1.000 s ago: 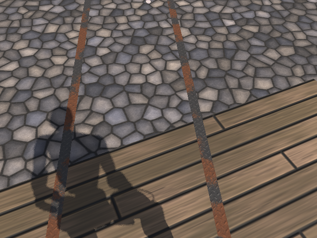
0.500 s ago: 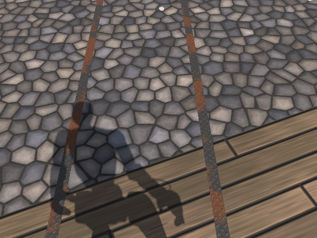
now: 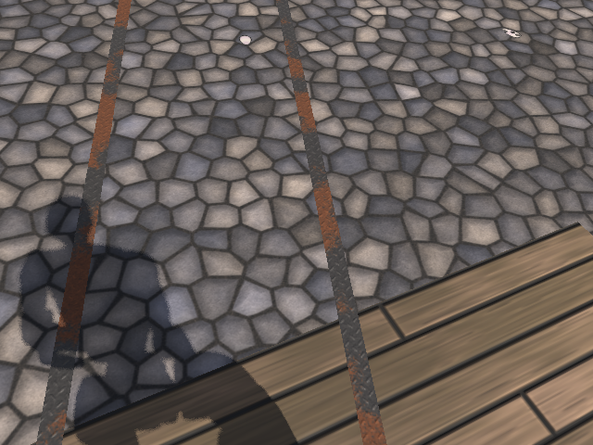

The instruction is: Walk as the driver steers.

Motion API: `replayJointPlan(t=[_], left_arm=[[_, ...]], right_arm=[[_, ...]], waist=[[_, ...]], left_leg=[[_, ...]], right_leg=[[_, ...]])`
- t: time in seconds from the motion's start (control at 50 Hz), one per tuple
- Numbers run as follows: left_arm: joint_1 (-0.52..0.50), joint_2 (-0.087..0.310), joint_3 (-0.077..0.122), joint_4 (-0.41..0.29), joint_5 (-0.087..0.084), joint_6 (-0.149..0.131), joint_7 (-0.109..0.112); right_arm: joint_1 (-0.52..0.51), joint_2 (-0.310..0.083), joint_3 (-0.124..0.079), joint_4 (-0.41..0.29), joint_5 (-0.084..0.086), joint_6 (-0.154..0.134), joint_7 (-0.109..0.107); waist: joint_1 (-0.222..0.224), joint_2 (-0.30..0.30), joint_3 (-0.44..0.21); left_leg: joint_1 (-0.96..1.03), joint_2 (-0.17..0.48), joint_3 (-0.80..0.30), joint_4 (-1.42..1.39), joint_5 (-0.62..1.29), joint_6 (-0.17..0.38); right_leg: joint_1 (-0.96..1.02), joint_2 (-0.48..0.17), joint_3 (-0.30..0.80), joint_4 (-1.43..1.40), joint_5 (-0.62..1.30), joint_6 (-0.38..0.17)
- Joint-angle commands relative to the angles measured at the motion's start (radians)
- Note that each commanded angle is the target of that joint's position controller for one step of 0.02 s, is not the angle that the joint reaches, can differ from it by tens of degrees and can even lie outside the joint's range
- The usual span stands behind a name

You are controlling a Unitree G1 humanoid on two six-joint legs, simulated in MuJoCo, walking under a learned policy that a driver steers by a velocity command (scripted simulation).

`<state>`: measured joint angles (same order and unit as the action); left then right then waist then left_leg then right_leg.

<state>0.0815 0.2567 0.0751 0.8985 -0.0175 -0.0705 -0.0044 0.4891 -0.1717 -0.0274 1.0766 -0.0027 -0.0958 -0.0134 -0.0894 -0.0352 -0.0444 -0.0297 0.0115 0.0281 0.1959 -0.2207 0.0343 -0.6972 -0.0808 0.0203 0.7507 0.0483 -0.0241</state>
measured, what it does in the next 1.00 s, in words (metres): walks ahead, turning left: right foot, then left foot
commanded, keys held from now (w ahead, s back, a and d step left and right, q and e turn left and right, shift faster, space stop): w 0.30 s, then w+q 0.70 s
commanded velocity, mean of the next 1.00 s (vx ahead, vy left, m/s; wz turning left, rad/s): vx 0.49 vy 0.00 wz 0.28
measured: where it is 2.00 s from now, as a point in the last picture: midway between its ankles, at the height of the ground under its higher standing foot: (218, 332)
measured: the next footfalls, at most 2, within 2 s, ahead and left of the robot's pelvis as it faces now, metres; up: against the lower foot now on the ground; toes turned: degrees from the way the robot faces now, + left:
right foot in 0.22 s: +0.29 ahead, -0.16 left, +0.00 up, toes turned -3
left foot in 0.78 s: +0.58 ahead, +0.10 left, +0.00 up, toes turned +15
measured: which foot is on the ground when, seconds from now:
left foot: down 0.00-0.22, up 0.24-0.76, down 0.78-1.00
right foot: up 0.00-0.20, down 0.22-0.78, up 0.80-1.00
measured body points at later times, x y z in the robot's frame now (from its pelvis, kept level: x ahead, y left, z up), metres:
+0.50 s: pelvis +0.27 -0.07 -0.01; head +0.28 -0.07 +0.44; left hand +0.27 +0.19 -0.15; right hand +0.40 -0.34 -0.13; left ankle +0.37 +0.11 -0.67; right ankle +0.25 -0.16 -0.75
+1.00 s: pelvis +0.54 +0.03 -0.01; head +0.57 +0.05 +0.44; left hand +0.61 +0.34 -0.12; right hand +0.70 -0.21 -0.13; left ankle +0.54 +0.09 -0.75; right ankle +0.65 -0.13 -0.68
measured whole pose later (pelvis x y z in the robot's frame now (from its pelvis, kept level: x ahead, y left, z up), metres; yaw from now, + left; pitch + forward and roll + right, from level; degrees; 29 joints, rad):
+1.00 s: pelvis +0.54 +0.03 -0.01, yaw +20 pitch +2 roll +0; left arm 0.09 0.28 0.07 0.83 0.00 -0.11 0.01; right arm 0.29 -0.24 -0.08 0.82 0.01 -0.07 0.02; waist -0.03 -0.02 0.04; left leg -0.24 -0.11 -0.04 0.37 -0.15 0.11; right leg -0.61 -0.11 0.07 1.03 -0.27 0.02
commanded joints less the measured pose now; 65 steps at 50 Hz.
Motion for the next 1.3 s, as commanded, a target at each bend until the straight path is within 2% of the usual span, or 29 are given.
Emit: replayJointPlan(t=[0.02, 0.14, 0.18, 0.2, 0.22, 0.24, 0.26, 0.28, 0.32, 0.38, 0.44, 0.56, 0.66, 0.72, 0.76, 0.78, 0.8, 0.82, 0.84, 0.86, 0.88, 0.9, 0.96, 1.08, 1.18, 1.24, 1.26, 1.28, 1.3], left_arm=[[-0.185, 0.011, -0.01, -0.099, -0.008, -0.016, -0.014], [-0.263, 0.025, -0.021, -0.145, -0.015, -0.031, -0.048], [-0.129, 0.075, 0.004, -0.114, -0.008, -0.035, -0.045], [0.055, 0.123, 0.031, -0.057, -0.011, -0.034, -0.037], [0.267, 0.194, 0.054, -0.01, -0.001, -0.031, -0.025], [0.36, 0.274, 0.067, 0.019, 0.008, -0.023, -0.027], [0.343, 0.184, 0.039, 0.02, 0.009, -0.02, -0.026], [0.241, 0.132, 0.022, 0.005, 0.008, -0.022, -0.025], [0.099, 0.064, 0.001, -0.019, 0.016, -0.03, -0.033], [0.102, 0.032, -0.005, 0.019, 0.027, -0.044, -0.031], [0.139, 0.075, 0.004, 0.048, 0.035, -0.051, -0.01], [0.184, 0.104, 0.005, 0.061, 0.03, -0.048, 0.016], [0.279, 0.131, 0.014, 0.092, 0.014, -0.02, 0.025], [0.25, 0.17, 0.026, 0.074, 0.007, 0.001, 0.032], [0.212, 0.192, 0.03, 0.055, 0.005, 0.016, 0.04], [0.209, 0.182, 0.024, 0.035, 0.01, 0.013, 0.042], [0.298, 0.028, -0.024, -0.014, 0.042, -0.016, 0.02], [0.225, 0.074, -0.021, -0.039, 0.004, -0.068, 0.002], [0.118, 0.125, -0.005, -0.071, -0.031, -0.094, -0.006], [0.088, 0.12, -0.009, -0.079, -0.028, -0.103, -0.003], [0.083, 0.121, -0.001, -0.069, -0.005, -0.099, 0.005], [0.104, 0.133, 0.01, -0.067, 0.006, -0.083, 0.009], [0.106, 0.102, 0.013, -0.086, 0.026, -0.043, 0.014], [-0.118, 0.064, -0.004, -0.162, 0.025, -0.042, 0.01], [-0.193, 0.108, 0.003, -0.211, 0.01, -0.06, -0.01], [-0.087, 0.145, 0.021, -0.193, 0.025, -0.08, -0.012], [0.012, 0.179, 0.032, -0.178, 0.043, -0.086, -0.007], [0.169, 0.25, 0.047, -0.168, 0.06, -0.082, 0.001], [0.204, 0.28, 0.054, -0.143, 0.054, -0.059, -0.007]], right_arm=[[0.039, -0.169, -0.028, -0.03, 0.004, -0.005, -0.008], [0.068, -0.194, -0.049, -0.006, 0.02, 0.02, -0.011], [0.025, -0.215, -0.059, -0.016, 0.022, 0.025, -0.012], [-0.001, -0.205, -0.056, -0.027, 0.019, 0.028, -0.011], [-0.03, -0.185, -0.046, -0.059, 0.006, 0.024, -0.008], [0.078, -0.035, -0.003, -0.078, 0.006, 0.0, 0.005], [0.033, -0.103, -0.021, -0.062, 0.032, -0.032, 0.012], [-0.065, -0.165, -0.04, -0.099, 0.054, -0.046, 0.013], [-0.151, -0.165, -0.053, -0.114, 0.039, -0.039, -0.005], [-0.096, -0.092, -0.057, -0.104, 0.04, 0.011, -0.011], [-0.188, -0.105, -0.064, -0.147, 0.035, 0.03, -0.01], [-0.386, -0.101, -0.054, -0.222, 0.023, 0.025, 0.024], [-0.531, -0.091, -0.038, -0.308, 0.024, 0.029, 0.057], [-0.51, -0.127, -0.052, -0.346, 0.027, 0.033, 0.075], [-0.296, -0.201, -0.093, -0.31, 0.031, 0.037, 0.076], [-0.12, -0.284, -0.132, -0.27, 0.03, 0.041, 0.059], [-0.074, -0.397, -0.153, -0.262, 0.034, 0.04, 0.046], [-0.041, -0.343, -0.129, -0.284, 0.02, 0.032, 0.044], [-0.073, -0.28, -0.112, -0.283, 0.007, 0.024, 0.041], [-0.147, -0.24, -0.101, -0.3, 0.013, 0.018, 0.04], [-0.23, -0.208, -0.09, -0.321, 0.014, 0.015, 0.042], [-0.276, -0.184, -0.08, -0.339, 0.007, 0.013, 0.039], [-0.271, -0.213, -0.084, -0.348, 0.014, 0.009, 0.026], [-0.178, -0.246, -0.093, -0.337, 0.021, 0.02, 0.0], [-0.12, -0.238, -0.091, -0.32, 0.029, 0.031, -0.004], [-0.156, -0.236, -0.091, -0.345, 0.023, 0.053, -0.017], [-0.184, -0.205, -0.08, -0.371, 0.02, 0.054, -0.018], [-0.194, -0.157, -0.062, -0.412, 0.0, 0.052, -0.021], [0.025, -0.13, -0.051, -0.421, 0.024, 0.048, -0.015]], waist=[[-0.008, 0.154, 0.131], [-0.004, 0.169, 0.187], [0.082, 0.191, 0.101], [0.171, 0.173, -0.008], [0.252, 0.091, -0.168], [0.198, -0.21, -0.351], [0.216, -0.181, -0.358], [0.194, -0.142, -0.186], [0.126, 0.002, -0.04], [0.065, -0.043, 0.015], [0.064, -0.027, 0.075], [0.11, -0.002, 0.122], [0.158, 0.015, 0.161], [0.115, -0.036, 0.108], [-0.01, -0.059, -0.02], [-0.087, 0.004, -0.113], [0.007, 0.274, -0.215], [-0.024, 0.217, -0.354], [-0.043, 0.169, -0.233], [-0.004, 0.085, -0.141], [0.045, 0.021, -0.071], [0.085, 0.03, -0.048], [0.118, 0.045, -0.005], [0.042, 0.108, 0.053], [0.018, 0.133, 0.05], [0.086, 0.175, 0.008], [0.136, 0.162, -0.081], [0.188, 0.02, -0.237], [0.089, -0.328, -0.391]], left_leg=[[0.017, 0.211, -0.13, -0.091, 0.152, 0.121], [0.118, 0.272, -0.117, -0.004, 0.299, 0.122], [0.107, 0.261, -0.085, 0.143, 0.655, 0.101], [0.048, 0.214, -0.044, 0.33, 0.783, 0.076], [-0.195, 0.165, -0.014, 0.633, 0.559, 0.042], [-0.585, -0.03, -0.015, 1.016, -0.143, -0.024], [-0.68, -0.019, -0.167, 1.172, -0.322, -0.005], [-0.753, 0.038, -0.143, 1.21, -0.262, 0.014], [-0.664, 0.116, -0.102, 1.111, -0.112, 0.018], [-0.552, 0.15, -0.115, 1.012, -0.051, 0.027], [-0.648, 0.147, -0.142, 0.918, 0.052, 0.015], [-0.672, 0.105, -0.088, 0.594, 0.323, 0.017], [-0.742, 0.087, -0.022, 0.464, 0.244, 0.04], [-0.607, 0.018, 0.067, 0.442, 0.09, 0.081], [-0.297, -0.069, 0.112, 0.396, 0.072, 0.133], [0.013, -0.023, -0.022, 0.352, 0.099, 0.185], [0.391, 0.251, -0.566, 0.293, -0.004, 0.366], [0.482, 0.343, -0.885, 0.112, -0.063, 0.422], [0.419, 0.303, -0.734, 0.103, 0.001, 0.353], [0.267, 0.26, -0.589, 0.106, 0.081, 0.313], [0.097, 0.221, -0.486, 0.091, 0.178, 0.286], [-0.016, 0.193, -0.425, 0.068, 0.243, 0.272], [-0.168, 0.155, -0.352, 0.019, 0.306, 0.274], [-0.24, 0.071, -0.27, 0.026, 0.188, 0.197], [-0.126, 0.118, -0.386, 0.128, 0.126, 0.175], [-0.071, 0.077, -0.421, 0.31, 0.347, 0.122], [-0.127, 0.019, -0.382, 0.465, 0.384, 0.078], [-0.3, -0.06, -0.28, 0.767, 0.114, 0.021], [-0.595, -0.16, -0.222, 1.029, -0.509, -0.029]], right_leg=[[-0.057, 0.015, -0.036, -0.104, 0.037, 0.01], [0.024, 0.036, -0.063, -0.238, -0.107, -0.037], [0.257, 0.094, -0.104, -0.261, -0.142, -0.076], [0.498, 0.115, -0.112, -0.27, -0.114, -0.109], [0.857, -0.05, 0.072, -0.222, -0.097, -0.171], [1.207, -0.314, 0.561, -0.338, -0.296, -0.329], [1.158, -0.32, 0.696, -0.445, -0.339, -0.318], [1.016, -0.28, 0.524, -0.45, -0.262, -0.267], [0.709, -0.202, 0.284, -0.504, -0.079, -0.217], [0.541, -0.153, 0.133, -0.584, -0.049, -0.194], [0.519, -0.164, 0.059, -0.629, -0.002, -0.195], [0.574, -0.144, -0.097, -0.662, 0.03, -0.146], [0.782, -0.2, -0.158, -0.588, 0.118, -0.128], [0.828, -0.211, -0.208, -0.435, 0.502, -0.097], [0.768, -0.179, -0.245, -0.125, 0.722, -0.062], [0.554, -0.136, -0.247, 0.156, 0.516, -0.019], [0.086, 0.059, -0.2, 0.552, -0.393, 0.047], [-0.051, 0.128, 0.039, 0.699, -0.621, 0.034], [-0.144, 0.067, 0.081, 0.694, -0.545, 0.002], [-0.122, 0.018, 0.074, 0.609, -0.458, -0.014], [-0.05, -0.017, 0.066, 0.516, -0.413, -0.009], [0.035, -0.043, 0.072, 0.454, -0.387, -0.003], [0.102, -0.042, 0.047, 0.311, -0.335, 0.042], [0.146, 0.041, 0.023, -0.126, 0.025, 0.071], [0.181, 0.072, 0.053, -0.261, -0.008, 0.049], [0.326, 0.106, 0.02, -0.351, -0.055, 0.004], [0.515, 0.036, 0.058, -0.341, 0.062, -0.04], [0.807, -0.169, 0.232, -0.273, 0.341, -0.108], [1.087, -0.408, 0.622, -0.291, 0.41, -0.302]])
